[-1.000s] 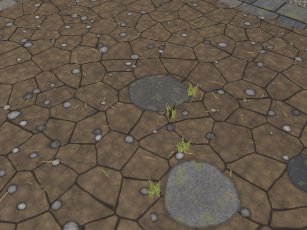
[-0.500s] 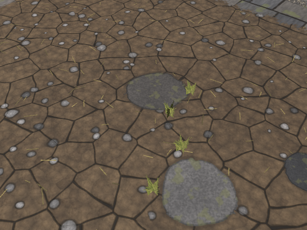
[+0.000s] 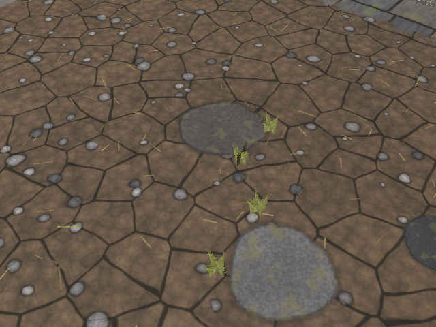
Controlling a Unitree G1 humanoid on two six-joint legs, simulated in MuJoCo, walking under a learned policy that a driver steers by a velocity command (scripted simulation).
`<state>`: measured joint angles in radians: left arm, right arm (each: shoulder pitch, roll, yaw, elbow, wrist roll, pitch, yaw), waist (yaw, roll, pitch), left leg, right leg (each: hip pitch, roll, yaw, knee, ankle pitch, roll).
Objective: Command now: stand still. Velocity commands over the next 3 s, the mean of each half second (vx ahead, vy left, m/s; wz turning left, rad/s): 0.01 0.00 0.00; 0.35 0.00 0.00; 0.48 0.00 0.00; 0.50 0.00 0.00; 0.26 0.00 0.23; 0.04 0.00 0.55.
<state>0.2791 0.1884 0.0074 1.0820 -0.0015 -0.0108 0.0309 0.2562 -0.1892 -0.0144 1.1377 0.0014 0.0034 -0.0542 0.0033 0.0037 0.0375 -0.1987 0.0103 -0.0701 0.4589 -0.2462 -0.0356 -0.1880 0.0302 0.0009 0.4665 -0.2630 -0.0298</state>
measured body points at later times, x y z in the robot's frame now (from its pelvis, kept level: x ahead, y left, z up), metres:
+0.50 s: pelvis +0.01 +0.00 +0.00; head +0.01 +0.00 +0.45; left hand +0.00 +0.24 -0.16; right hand -0.01 -0.23 -0.16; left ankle +0.00 +0.14 -0.74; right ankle -0.01 -0.10 -0.74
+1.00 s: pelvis +0.16 +0.06 +0.00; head +0.17 +0.08 +0.45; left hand +0.32 +0.31 -0.12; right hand +0.05 -0.16 -0.13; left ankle +0.04 +0.14 -0.74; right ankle +0.31 -0.11 -0.68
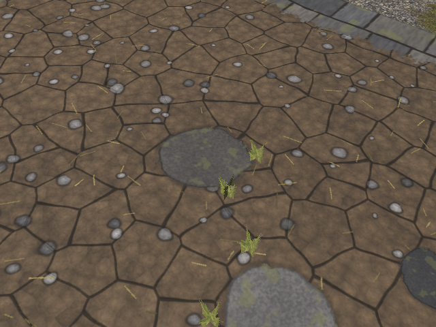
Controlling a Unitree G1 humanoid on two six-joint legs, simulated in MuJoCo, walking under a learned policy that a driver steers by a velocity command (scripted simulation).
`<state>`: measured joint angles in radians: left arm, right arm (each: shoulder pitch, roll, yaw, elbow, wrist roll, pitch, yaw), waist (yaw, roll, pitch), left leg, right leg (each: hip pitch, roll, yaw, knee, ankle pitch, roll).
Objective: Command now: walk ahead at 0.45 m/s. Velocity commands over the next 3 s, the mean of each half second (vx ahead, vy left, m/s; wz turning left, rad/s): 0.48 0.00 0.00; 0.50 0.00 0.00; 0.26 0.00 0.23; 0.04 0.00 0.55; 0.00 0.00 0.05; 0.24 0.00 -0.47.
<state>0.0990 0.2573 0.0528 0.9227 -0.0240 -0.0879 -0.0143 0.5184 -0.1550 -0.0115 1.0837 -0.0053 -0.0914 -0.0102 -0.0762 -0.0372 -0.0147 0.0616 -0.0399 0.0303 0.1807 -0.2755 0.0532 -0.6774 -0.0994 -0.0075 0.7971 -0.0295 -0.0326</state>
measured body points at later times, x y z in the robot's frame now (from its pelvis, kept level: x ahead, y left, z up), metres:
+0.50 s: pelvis +0.30 -0.05 +0.00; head +0.31 -0.05 +0.45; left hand +0.29 +0.22 -0.14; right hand +0.45 -0.30 -0.11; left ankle +0.44 +0.13 -0.67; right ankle +0.27 -0.13 -0.74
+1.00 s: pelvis +0.59 +0.03 +0.00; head +0.61 +0.05 +0.45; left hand +0.72 +0.30 -0.12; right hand +0.61 -0.23 -0.13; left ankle +0.58 +0.11 -0.74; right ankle +0.68 -0.15 -0.67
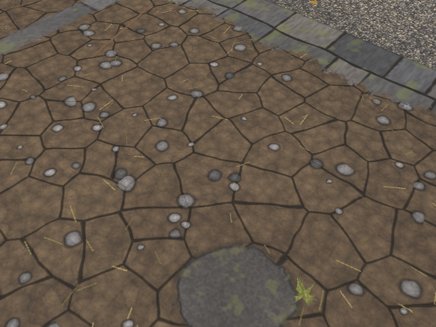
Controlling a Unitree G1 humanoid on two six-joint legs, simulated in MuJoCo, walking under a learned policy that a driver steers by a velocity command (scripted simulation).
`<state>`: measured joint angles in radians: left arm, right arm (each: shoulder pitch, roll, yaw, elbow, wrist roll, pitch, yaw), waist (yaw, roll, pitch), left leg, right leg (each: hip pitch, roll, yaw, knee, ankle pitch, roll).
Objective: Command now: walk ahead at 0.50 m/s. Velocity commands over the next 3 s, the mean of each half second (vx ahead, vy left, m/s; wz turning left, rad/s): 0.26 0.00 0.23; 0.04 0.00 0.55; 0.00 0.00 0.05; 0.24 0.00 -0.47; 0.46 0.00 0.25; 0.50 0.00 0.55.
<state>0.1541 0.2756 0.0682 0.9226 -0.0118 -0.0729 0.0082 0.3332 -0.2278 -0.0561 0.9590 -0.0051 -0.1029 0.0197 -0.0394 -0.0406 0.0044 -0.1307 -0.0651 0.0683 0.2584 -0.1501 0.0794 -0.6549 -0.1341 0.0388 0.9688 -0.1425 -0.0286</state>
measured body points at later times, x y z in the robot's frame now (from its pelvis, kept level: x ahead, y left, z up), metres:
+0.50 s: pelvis +0.19 -0.05 -0.01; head +0.23 -0.05 +0.43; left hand +0.29 +0.24 -0.13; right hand +0.32 -0.32 -0.14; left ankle +0.18 +0.09 -0.69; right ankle +0.29 -0.14 -0.75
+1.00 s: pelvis +0.21 +0.00 +0.00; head +0.23 +0.04 +0.44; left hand +0.23 +0.32 -0.13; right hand +0.44 -0.22 -0.09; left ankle +0.19 +0.08 -0.75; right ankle +0.30 -0.14 -0.69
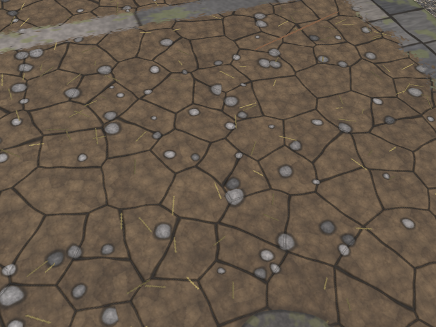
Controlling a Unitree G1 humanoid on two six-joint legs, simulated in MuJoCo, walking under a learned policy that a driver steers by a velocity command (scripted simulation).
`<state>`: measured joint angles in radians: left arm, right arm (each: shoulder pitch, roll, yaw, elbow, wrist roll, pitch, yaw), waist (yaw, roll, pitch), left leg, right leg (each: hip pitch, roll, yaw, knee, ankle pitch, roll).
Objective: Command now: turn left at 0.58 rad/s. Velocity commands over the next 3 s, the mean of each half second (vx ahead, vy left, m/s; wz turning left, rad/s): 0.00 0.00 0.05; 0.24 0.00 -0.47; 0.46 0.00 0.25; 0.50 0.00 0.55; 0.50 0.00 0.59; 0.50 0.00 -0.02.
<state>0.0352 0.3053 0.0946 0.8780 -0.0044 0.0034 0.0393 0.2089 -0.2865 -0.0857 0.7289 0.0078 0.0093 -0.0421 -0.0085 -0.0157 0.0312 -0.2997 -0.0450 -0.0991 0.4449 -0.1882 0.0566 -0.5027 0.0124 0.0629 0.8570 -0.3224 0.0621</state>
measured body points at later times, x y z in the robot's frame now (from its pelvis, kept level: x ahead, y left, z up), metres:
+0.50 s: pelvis +0.01 -0.03 -0.01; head +0.03 -0.03 +0.44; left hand +0.15 +0.25 -0.13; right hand +0.14 -0.32 -0.11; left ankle +0.00 +0.10 -0.75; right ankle +0.02 -0.15 -0.75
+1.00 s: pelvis +0.07 -0.11 +0.00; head +0.08 -0.14 +0.45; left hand +0.20 +0.14 -0.11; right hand +0.14 -0.42 -0.10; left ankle +0.17 +0.04 -0.67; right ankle -0.01 -0.16 -0.75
